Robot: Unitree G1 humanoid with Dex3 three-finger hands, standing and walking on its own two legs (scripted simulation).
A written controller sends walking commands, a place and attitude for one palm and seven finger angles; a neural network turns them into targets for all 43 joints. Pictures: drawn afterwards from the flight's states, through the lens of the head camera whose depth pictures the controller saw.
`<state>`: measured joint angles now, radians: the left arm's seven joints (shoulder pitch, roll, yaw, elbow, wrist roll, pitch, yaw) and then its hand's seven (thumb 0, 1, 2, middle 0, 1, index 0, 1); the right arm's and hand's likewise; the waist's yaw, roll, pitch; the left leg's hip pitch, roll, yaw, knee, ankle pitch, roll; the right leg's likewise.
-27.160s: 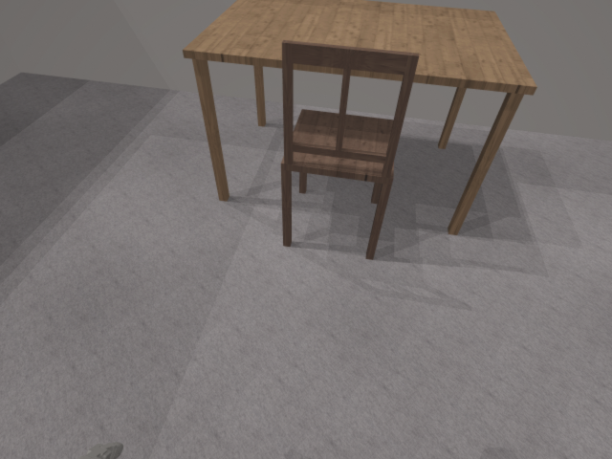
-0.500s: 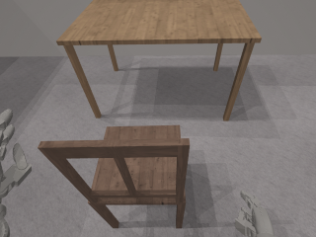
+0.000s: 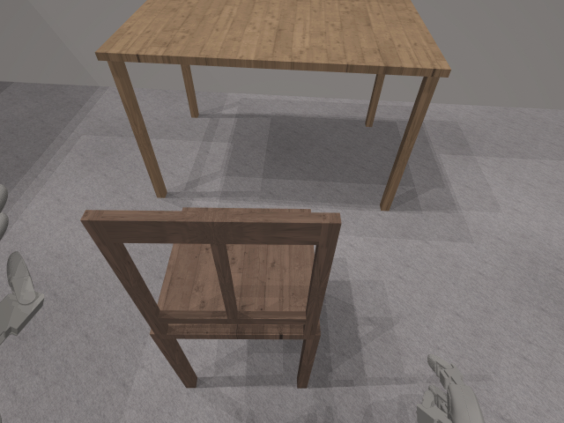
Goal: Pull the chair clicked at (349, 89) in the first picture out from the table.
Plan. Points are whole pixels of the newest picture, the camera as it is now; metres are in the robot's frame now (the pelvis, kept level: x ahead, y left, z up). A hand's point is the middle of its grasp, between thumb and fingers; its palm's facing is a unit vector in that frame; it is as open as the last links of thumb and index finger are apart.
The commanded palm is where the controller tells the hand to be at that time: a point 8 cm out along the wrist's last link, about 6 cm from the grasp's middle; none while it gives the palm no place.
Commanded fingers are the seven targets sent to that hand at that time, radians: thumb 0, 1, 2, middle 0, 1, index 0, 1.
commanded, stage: step back with the hand held close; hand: left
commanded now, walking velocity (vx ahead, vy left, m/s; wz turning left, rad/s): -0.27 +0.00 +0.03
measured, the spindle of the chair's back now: (226, 282) +0.37 +0.14 -0.09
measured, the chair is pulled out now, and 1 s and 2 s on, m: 0.61 0.61 0.61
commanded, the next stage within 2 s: stop stepping back and stand still in 1.28 s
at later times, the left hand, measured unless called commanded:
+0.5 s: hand (26, 308) +0.18 +0.26 +0.18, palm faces +0.48 -0.75 -0.46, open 7.4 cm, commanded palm +0.11 +0.30 +0.18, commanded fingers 0.00 0.90 0.90 -0.20 -0.30 -0.20 -0.30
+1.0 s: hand out of the picture +0.15 +0.26 +0.19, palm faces +0.45 -0.74 -0.51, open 7.4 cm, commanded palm +0.08 +0.31 +0.18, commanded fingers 0.00 0.90 0.90 -0.20 -0.30 -0.20 -0.30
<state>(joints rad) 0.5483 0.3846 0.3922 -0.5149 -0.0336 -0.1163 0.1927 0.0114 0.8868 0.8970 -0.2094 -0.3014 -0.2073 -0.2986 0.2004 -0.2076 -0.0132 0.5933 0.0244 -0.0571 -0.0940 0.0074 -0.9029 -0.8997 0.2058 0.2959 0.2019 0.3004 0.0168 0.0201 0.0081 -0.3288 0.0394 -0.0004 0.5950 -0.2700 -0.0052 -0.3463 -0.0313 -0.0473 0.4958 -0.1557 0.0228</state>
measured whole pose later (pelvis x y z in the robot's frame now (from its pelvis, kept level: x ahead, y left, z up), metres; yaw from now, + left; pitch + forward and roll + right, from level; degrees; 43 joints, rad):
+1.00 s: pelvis -0.04 +0.00 +0.00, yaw +3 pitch +2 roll -1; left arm 0.57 0.46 0.47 -0.58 -0.02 -0.28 0.16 0.01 0.88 0.90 -0.22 -0.30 -0.21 -0.30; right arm 0.16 -0.20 -0.05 0.67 0.00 -0.10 -0.08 0.01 -0.90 -0.90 0.21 0.30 0.20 0.30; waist -0.01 -0.02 -0.01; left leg -0.42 0.00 -0.04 0.73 -0.39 -0.01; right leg -0.41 -0.02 -0.02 0.54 -0.17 0.02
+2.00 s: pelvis -0.22 -0.04 +0.00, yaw +2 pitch -2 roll -2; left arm 0.55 0.40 0.41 -0.42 -0.02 -0.22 0.16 0.01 0.89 0.90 -0.21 -0.30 -0.21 -0.30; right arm 0.27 -0.17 -0.01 0.64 0.02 -0.12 -0.06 0.01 -0.90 -0.90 0.21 0.30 0.20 0.30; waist -0.02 0.03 -0.02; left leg -0.29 0.03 -0.02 0.62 -0.40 0.03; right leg -0.25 0.00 -0.01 0.51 -0.27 0.00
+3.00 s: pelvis -0.19 -0.03 +0.00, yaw +2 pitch -1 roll +0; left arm 0.32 0.17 0.00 0.65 0.03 0.07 0.01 0.01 0.91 0.90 -0.19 -0.30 -0.19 -0.29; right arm 0.22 -0.18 0.00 0.83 -0.02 0.00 0.02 0.00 -0.91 -0.90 0.20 0.30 0.20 0.30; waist -0.03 -0.02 0.02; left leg -0.25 -0.02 0.00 0.57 -0.31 0.01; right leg -0.26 -0.05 0.02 0.59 -0.31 0.04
